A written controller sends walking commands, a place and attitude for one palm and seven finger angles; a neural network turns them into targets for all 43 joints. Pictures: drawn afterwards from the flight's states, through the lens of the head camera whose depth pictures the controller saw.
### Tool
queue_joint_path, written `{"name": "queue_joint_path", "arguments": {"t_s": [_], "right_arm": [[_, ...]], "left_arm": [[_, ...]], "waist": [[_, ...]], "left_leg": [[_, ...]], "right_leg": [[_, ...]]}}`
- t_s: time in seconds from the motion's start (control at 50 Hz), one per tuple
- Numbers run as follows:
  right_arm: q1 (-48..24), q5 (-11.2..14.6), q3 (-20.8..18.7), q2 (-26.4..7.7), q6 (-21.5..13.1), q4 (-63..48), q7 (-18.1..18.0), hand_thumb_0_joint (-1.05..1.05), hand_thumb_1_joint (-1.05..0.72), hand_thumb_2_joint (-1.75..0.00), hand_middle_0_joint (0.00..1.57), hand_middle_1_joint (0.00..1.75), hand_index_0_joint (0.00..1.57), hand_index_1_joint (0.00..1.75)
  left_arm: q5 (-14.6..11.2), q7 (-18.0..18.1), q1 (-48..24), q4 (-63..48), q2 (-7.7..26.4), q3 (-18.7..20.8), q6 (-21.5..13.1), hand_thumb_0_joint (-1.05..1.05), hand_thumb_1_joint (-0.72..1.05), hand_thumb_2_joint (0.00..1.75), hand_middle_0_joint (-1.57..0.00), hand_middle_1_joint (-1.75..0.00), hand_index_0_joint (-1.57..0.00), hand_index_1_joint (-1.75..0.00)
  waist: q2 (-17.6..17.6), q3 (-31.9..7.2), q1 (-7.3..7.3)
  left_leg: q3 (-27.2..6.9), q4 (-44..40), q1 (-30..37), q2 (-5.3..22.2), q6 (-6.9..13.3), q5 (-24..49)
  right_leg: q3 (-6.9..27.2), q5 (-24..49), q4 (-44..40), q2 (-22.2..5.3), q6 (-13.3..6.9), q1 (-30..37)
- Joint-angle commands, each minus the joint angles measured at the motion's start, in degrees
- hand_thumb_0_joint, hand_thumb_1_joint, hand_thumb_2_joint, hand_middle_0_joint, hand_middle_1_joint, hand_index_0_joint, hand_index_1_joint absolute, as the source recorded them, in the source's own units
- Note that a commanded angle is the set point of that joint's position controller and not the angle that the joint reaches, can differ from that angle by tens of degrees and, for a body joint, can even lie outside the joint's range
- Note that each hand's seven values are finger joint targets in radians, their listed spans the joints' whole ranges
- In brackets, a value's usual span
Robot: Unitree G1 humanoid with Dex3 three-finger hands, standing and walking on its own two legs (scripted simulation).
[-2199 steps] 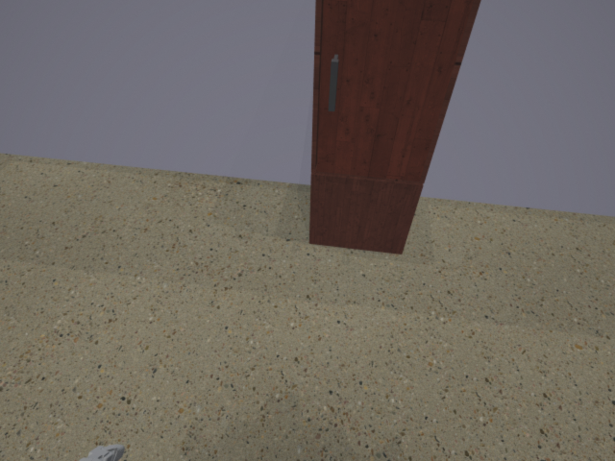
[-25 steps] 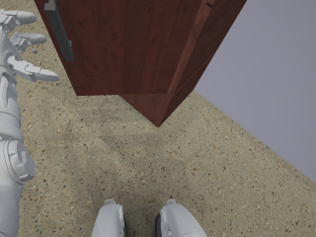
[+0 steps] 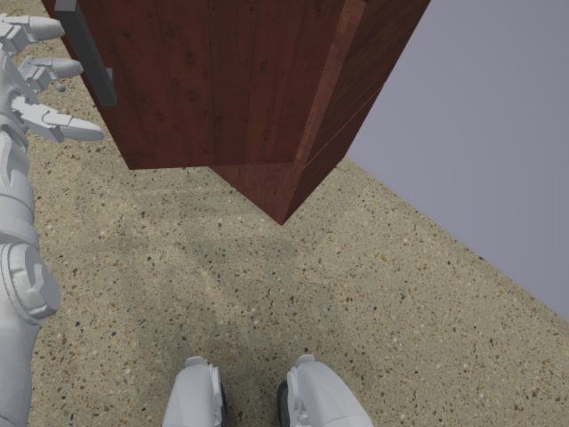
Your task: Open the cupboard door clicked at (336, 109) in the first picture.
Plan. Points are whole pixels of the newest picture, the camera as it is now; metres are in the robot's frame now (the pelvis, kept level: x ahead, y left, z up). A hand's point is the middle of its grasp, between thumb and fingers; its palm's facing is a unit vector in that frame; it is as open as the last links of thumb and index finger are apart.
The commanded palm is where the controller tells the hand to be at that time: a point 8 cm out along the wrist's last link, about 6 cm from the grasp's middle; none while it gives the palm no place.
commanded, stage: slide the fingers in behind the handle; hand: left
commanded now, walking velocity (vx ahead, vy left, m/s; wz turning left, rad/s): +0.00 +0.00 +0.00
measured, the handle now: (92, 48) +0.59 +0.20 +0.09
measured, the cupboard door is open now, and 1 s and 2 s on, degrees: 47 46 46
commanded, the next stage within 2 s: close the thumb around the handle in 1.36 s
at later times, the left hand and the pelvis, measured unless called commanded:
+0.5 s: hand (81, 84) +0.55 +0.21 +0.07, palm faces +0.04 -1.00 +0.01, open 13.9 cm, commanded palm +0.53 +0.23 +0.07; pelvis +0.01 +0.00 +0.00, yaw +1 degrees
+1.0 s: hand (116, 82) +0.55 +0.17 +0.07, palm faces +0.05 -1.00 -0.02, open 14.0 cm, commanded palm +0.53 +0.20 +0.07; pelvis +0.01 +0.00 +0.00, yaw +0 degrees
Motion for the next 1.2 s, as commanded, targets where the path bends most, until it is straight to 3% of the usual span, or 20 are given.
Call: {"name": "queue_joint_path", "arguments": {"t_s": [0.0,0.06,0.2,0.22,0.26,0.32,0.34,0.4,0.44,0.48,0.5,0.6,0.7,0.76,0.82,0.92,0.98,1.02,1.08,1.18], "right_arm": [[11.18,-0.36,-3.93,-11.60,-1.32,-1.71,-0.78,0.00,-0.90,-0.90,0.20,0.30,0.20,0.30],[10.96,-0.66,-3.98,-11.30,-1.51,-2.05,-0.25,0.00,-0.90,-0.90,0.20,0.30,0.20,0.30],[11.24,-0.28,-4.15,-11.46,-1.17,-1.65,-0.14,0.00,-0.90,-0.90,0.20,0.30,0.20,0.30],[11.08,-0.23,-4.26,-11.42,-1.16,-1.68,-0.17,0.00,-0.90,-0.90,0.20,0.30,0.20,0.30],[11.09,-0.26,-4.37,-11.20,-1.27,-1.33,0.01,0.00,-0.90,-0.90,0.20,0.30,0.20,0.30],[11.56,-0.52,-4.70,-11.12,-1.47,-0.88,0.09,0.00,-0.90,-0.90,0.20,0.30,0.20,0.30],[11.65,-0.55,-4.69,-11.12,-1.45,-0.70,0.17,0.00,-0.90,-0.90,0.20,0.30,0.20,0.30],[11.78,-0.72,-4.67,-10.82,-1.62,-0.28,0.33,0.00,-0.90,-0.90,0.20,0.30,0.20,0.30],[11.75,-0.88,-4.90,-10.89,-1.64,-0.29,0.53,0.00,-0.90,-0.90,0.20,0.30,0.20,0.30],[11.74,-1.05,-4.73,-10.91,-1.67,-0.36,0.58,0.00,-0.90,-0.90,0.20,0.30,0.20,0.30],[12.01,-1.14,-4.72,-10.77,-1.76,-0.25,0.66,0.00,-0.90,-0.90,0.20,0.30,0.20,0.30],[11.79,-1.54,-5.26,-10.17,-1.62,-0.54,1.60,0.00,-0.90,-0.90,0.20,0.30,0.20,0.30],[11.77,-1.19,-5.16,-10.47,-1.07,-0.84,1.49,0.00,-0.90,-0.90,0.20,0.30,0.20,0.30],[11.51,-1.25,-4.96,-10.48,-1.10,-1.41,1.44,0.00,-0.90,-0.90,0.20,0.30,0.20,0.30],[11.26,-1.68,-5.06,-9.96,-1.40,-1.56,1.94,0.00,-0.90,-0.90,0.20,0.30,0.20,0.30],[11.26,-1.56,-5.51,-10.08,-1.28,-1.21,2.30,0.00,-0.90,-0.90,0.20,0.30,0.20,0.30],[11.52,-1.37,-5.36,-10.41,-1.09,-1.19,1.98,0.00,-0.90,-0.90,0.20,0.30,0.20,0.30],[11.78,-1.40,-5.16,-10.37,-1.16,-1.26,1.91,0.00,-0.90,-0.90,0.20,0.30,0.20,0.30],[11.49,-1.47,-5.28,-10.01,-1.25,-1.48,2.13,0.00,-0.90,-0.90,0.20,0.30,0.20,0.30],[11.14,-1.38,-5.37,-10.11,-1.23,-1.48,2.02,0.00,-0.90,-0.90,0.20,0.30,0.20,0.30]], "left_arm": [[-0.46,2.24,-28.19,-12.94,16.19,3.09,-4.95,0.00,-0.50,0.30,-0.30,-1.20,-0.30,-1.20],[0.98,3.84,-26.82,-14.36,15.90,2.76,-6.44,0.00,-0.50,0.30,-0.30,-1.20,-0.30,-1.20],[1.03,3.23,-27.30,-12.66,14.67,1.48,-5.29,0.00,-0.50,0.30,-0.30,-1.20,-0.30,-1.20],[1.14,3.05,-27.83,-12.97,13.87,0.66,-5.13,0.00,-0.50,0.30,-0.30,-1.20,-0.30,-1.20],[0.59,2.80,-27.04,-12.14,10.53,-1.22,-4.44,0.00,-0.50,0.30,-0.30,-1.20,-0.30,-1.20],[-0.01,2.94,-27.35,-13.67,8.77,-1.68,-4.74,0.00,-0.50,0.30,-0.30,-1.20,-0.30,-1.20],[-0.26,2.95,-26.26,-13.08,8.14,-1.76,-4.53,0.00,-0.50,0.30,-0.30,-1.20,-0.30,-1.20],[-0.42,3.39,-28.51,-13.40,5.26,-3.82,-4.85,0.00,-0.50,0.30,-0.30,-1.20,-0.30,-1.20],[-0.21,4.21,-28.08,-13.81,6.23,-2.51,-5.10,0.00,-0.50,0.30,-0.30,-1.20,-0.30,-1.20],[0.13,5.39,-28.03,-12.95,7.08,-1.71,-5.07,0.00,-0.50,0.30,-0.30,-1.20,-0.30,-1.20],[0.45,5.98,-28.68,-13.24,7.25,-1.55,-5.54,0.00,-0.50,0.30,-0.30,-1.20,-0.30,-1.20],[1.42,7.59,-27.58,-16.98,2.72,-4.35,-7.39,0.00,-0.50,0.30,-0.30,-1.20,-0.30,-1.20],[0.76,8.40,-26.20,-12.56,3.27,-2.73,-5.75,0.00,-0.50,0.30,-0.30,-1.20,-0.30,-1.20],[1.37,9.91,-26.87,-13.38,6.37,-0.40,-5.94,0.00,-0.50,0.30,-0.30,-1.20,-0.30,-1.20],[2.50,11.37,-26.59,-15.26,4.30,-1.73,-8.08,0.00,-0.50,0.30,-0.30,-1.20,-0.30,-1.20],[2.06,11.17,-26.09,-13.78,1.12,-3.73,-8.54,0.00,-0.50,0.30,-0.30,-1.20,-0.30,-1.20],[1.78,11.10,-26.33,-11.74,2.33,-2.92,-7.06,0.00,-0.50,0.30,-0.30,-1.20,-0.30,-1.20],[2.15,11.52,-26.70,-12.26,4.31,-1.57,-7.15,0.00,-0.50,0.30,-0.30,-1.20,-0.30,-1.20],[2.39,11.17,-25.07,-13.50,1.90,-3.35,-7.70,0.00,-0.50,0.30,-0.30,-1.20,-0.30,-1.20],[1.44,10.81,-25.14,-14.75,3.17,-2.21,-8.54,0.00,-0.50,0.30,-0.30,-1.20,-0.30,-1.20]], "waist": [[9.88,-27.61,-1.21],[13.11,-30.69,-0.14],[11.10,-29.93,-1.48],[12.89,-30.88,-1.38],[12.33,-29.72,-1.83],[12.73,-31.40,-1.81],[11.00,-31.39,-1.89],[11.59,-29.48,-2.59],[12.32,-30.65,-1.74],[10.33,-29.87,-2.00],[11.52,-29.87,-2.00],[14.12,-33.37,-1.29],[8.95,-29.33,-1.78],[9.52,-29.86,-0.89],[11.49,-31.56,-0.57],[9.51,-30.63,-1.52],[7.09,-28.86,-1.76],[8.54,-30.16,-1.06],[8.43,-30.62,-0.94],[8.06,-31.03,-0.62]], "left_leg": [[-4.90,-5.21,28.74,-0.76,0.40,18.83],[-5.08,-5.07,31.51,-0.73,-0.10,21.51],[-4.71,-4.72,30.24,-0.78,0.20,21.32],[-4.87,-4.72,31.48,-0.73,0.01,21.83],[-5.07,-4.84,32.29,-0.65,-0.04,21.55],[-5.42,-4.74,34.69,-0.57,-0.16,24.14],[-5.45,-4.66,34.11,-0.60,-0.08,24.18],[-6.01,-4.91,34.51,-0.62,-0.17,23.35],[-6.08,-4.90,35.26,-0.63,-0.40,24.19],[-5.80,-4.84,33.06,-0.74,-0.15,23.22],[-5.90,-4.67,33.66,-0.76,-0.20,24.02],[-6.33,-4.74,38.65,-0.68,-0.83,29.01],[-5.45,-5.45,33.17,-1.12,-0.22,23.80],[-5.02,-5.55,32.07,-1.24,-0.27,23.31],[-5.31,-5.18,34.60,-1.14,-0.60,25.68],[-4.94,-5.33,33.58,-1.25,-0.52,23.92],[-4.85,-5.73,30.46,-1.43,-0.19,20.94],[-4.54,-5.70,30.81,-1.58,-0.15,21.93],[-4.52,-5.68,31.86,-1.56,-0.23,22.67],[-3.96,-5.60,30.69,-1.74,-0.10,22.23]], "right_leg": [[3.15,13.88,-7.43,1.53,-0.27,3.53],[3.05,15.09,-6.65,1.39,-0.47,3.37],[3.28,16.77,-6.90,1.52,-0.25,4.55],[3.26,16.66,-6.75,1.43,-0.24,3.53],[2.92,15.91,-7.30,1.48,-0.25,2.14],[2.73,17.37,-7.07,1.51,-0.36,1.71],[2.56,17.55,-7.05,1.54,-0.30,2.10],[2.30,16.16,-7.01,1.56,-0.53,0.28],[2.26,16.34,-6.85,1.48,-0.63,0.54],[2.35,16.41,-6.83,1.44,-0.44,1.59],[2.35,16.65,-6.48,1.46,-0.60,0.99],[2.00,18.84,-5.99,1.51,-0.87,0.92],[2.14,17.67,-6.85,1.58,-0.50,3.11],[2.47,17.70,-6.70,1.33,-0.43,4.23],[2.40,18.45,-6.00,1.33,-0.53,3.07],[2.50,18.45,-6.59,1.39,-0.39,3.69],[2.63,16.99,-6.92,1.31,-0.25,4.61],[2.87,17.85,-6.71,1.22,-0.31,5.29],[2.74,18.35,-6.82,1.26,-0.37,5.36],[3.33,19.43,-7.03,1.30,-0.26,7.49]]}}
